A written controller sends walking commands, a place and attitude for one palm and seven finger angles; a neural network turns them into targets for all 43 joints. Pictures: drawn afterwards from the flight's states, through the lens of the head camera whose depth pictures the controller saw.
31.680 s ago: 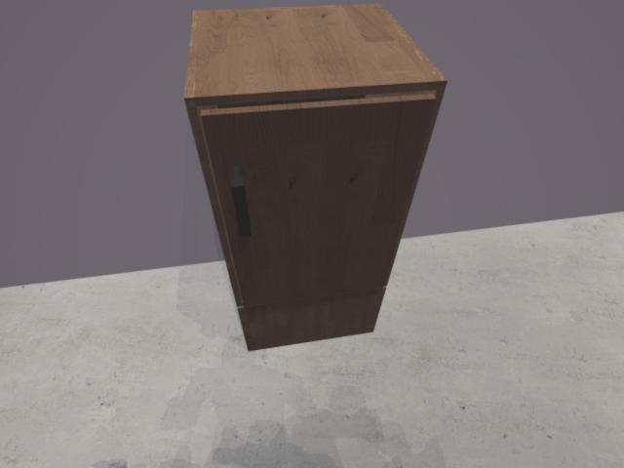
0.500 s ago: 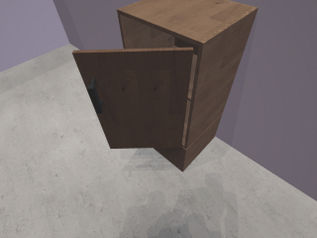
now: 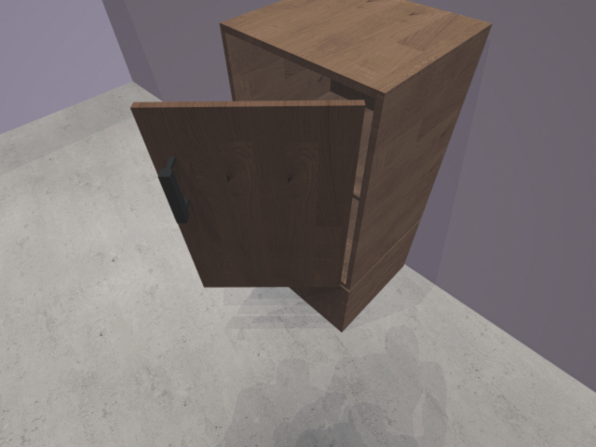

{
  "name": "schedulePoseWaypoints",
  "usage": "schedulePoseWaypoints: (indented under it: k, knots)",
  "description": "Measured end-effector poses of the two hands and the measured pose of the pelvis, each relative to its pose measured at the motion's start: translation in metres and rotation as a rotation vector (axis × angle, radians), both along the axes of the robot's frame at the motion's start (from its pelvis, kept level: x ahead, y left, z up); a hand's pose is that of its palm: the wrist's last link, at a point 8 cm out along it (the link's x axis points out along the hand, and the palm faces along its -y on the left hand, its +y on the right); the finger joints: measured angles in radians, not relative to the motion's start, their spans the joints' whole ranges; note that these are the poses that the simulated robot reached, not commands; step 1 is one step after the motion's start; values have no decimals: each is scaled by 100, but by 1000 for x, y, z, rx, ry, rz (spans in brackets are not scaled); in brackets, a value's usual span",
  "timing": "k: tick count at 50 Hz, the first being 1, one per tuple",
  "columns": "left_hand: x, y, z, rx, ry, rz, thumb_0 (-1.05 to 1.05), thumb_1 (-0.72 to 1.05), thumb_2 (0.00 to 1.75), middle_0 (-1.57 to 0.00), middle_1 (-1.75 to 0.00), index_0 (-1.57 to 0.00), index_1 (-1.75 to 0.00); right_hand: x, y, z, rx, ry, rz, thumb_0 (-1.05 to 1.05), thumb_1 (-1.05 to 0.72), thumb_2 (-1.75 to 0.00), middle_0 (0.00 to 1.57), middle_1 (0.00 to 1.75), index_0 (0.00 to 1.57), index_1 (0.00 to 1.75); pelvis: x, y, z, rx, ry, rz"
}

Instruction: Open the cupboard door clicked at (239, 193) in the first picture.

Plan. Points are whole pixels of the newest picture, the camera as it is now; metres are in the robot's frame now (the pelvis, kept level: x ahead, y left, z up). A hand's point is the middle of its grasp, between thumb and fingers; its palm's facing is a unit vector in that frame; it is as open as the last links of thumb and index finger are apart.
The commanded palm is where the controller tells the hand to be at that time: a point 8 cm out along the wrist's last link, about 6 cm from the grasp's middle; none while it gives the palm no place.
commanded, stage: come to a stop and stand still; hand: left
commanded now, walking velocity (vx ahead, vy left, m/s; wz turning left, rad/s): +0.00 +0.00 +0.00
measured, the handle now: (177, 190) +0.57 +0.29 -0.03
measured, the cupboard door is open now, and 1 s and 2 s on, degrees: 44 44 44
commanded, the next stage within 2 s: look again from close up in 0.02 s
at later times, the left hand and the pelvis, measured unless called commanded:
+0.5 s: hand out of the picture +0.01 +0.17 -0.17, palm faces +0.03 -0.98 -0.22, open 7.3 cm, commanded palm none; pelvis +0.01 -0.01 +0.00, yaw +0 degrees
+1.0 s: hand out of the picture -0.01 +0.17 -0.18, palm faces +0.08 -0.98 -0.19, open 7.4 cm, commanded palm none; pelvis +0.01 +0.01 +0.00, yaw +1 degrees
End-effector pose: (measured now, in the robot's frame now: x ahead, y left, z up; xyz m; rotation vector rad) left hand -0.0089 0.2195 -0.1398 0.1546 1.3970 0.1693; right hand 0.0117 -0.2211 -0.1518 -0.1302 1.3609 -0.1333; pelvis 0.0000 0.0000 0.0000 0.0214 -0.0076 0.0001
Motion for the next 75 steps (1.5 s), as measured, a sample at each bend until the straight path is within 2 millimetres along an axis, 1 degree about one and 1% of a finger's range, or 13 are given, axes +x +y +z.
schedulePoseWaypoints:
  k: [11, 20, 29, 42, 46, 49, 55, 57, 59, 63, 66, 70, 75]
  knots:
    - [12, 0, 2, 11, -8, -2, 1, 91, 90, -20, -30, -20, -30, 2, -2, -1, 6, 23, -1, 0, -92, -90, 20, 30, 20, 30, 8, -4, 0, 1, 2, 1]
    - [16, -2, 2, 13, -13, -3, 1, 91, 90, -20, -30, -20, -30, -1, -3, -1, 9, 37, -10, 0, -92, -90, 20, 30, 20, 30, 11, -7, 1, -1, -1, -1]
    - [14, -5, 1, 7, -9, 0, 1, 91, 90, -20, -30, -20, -30, -4, -2, 0, 8, 45, -12, 0, -92, -90, 20, 30, 20, 30, 11, -8, 1, -2, -3, 0]
    - [3, -8, -1, -10, 3, 9, 1, 91, 90, -20, -30, -20, -30, -8, 0, 2, 6, 50, -9, 0, -92, -90, 20, 30, 20, 30, 7, -5, 1, -5, -5, 0]
    - [0, -5, -2, -15, 5, 26, 0, 91, 90, -20, -30, -20, -30, -10, 2, 0, 8, 62, 0, 0, -92, -90, 20, 30, 20, 30, 9, -1, -1, -9, -5, 5]
    - [-4, 1, -5, -19, 11, 52, 0, 90, 90, -20, -30, -20, -30, -9, 5, -1, 0, 78, 10, 0, -91, -90, 20, 30, 20, 30, 13, 6, -3, -19, -4, 13]
    - [-11, 22, -13, -30, 73, 72, 0, 90, 90, -20, -30, -20, -30, 6, 20, 4, -35, 55, 6, 0, -91, -90, 20, 30, 20, 30, 26, 27, -7, -3, -3, -4]
    - [-7, 29, -14, -27, 97, 55, 0, 90, 90, -20, -30, -20, -30, 9, 27, 5, -39, 37, -7, 0, -91, -90, 20, 30, 20, 30, 30, 31, -6, 3, 0, -19]
    - [1, 33, -13, -20, 103, 37, 0, 90, 90, -20, -30, -20, -30, 9, 35, 5, -34, 35, -19, 0, -91, -90, 20, 30, 20, 30, 31, 34, -5, 5, 0, -25]
    - [25, 37, -12, -7, 64, 13, 1, 90, 90, -20, -30, -20, -30, 5, 48, 0, 0, 64, -33, 0, -91, -90, 20, 30, 20, 30, 33, 33, -5, 14, -4, -24]
    - [43, 35, -10, 2, 23, 2, 0, 91, 90, -19, -30, -20, -30, 2, 52, -6, 25, 91, -45, 0, -91, -90, 20, 30, 20, 30, 35, 29, -6, 9, -9, -19]
    - [59, 31, -4, 19, -12, -19, 1, 92, 90, -20, -30, -20, -30, 0, 48, -6, 36, 107, -65, 1, -92, -90, 20, 30, 20, 30, 37, 24, -4, -3, 1, -21]
    - [67, 26, -2, 32, -49, -46, 1, 93, 90, -20, -30, -20, -30, 2, 33, -4, 26, 84, -79, 1, -93, -90, 20, 30, 20, 30, 35, 19, -4, -22, 17, -22]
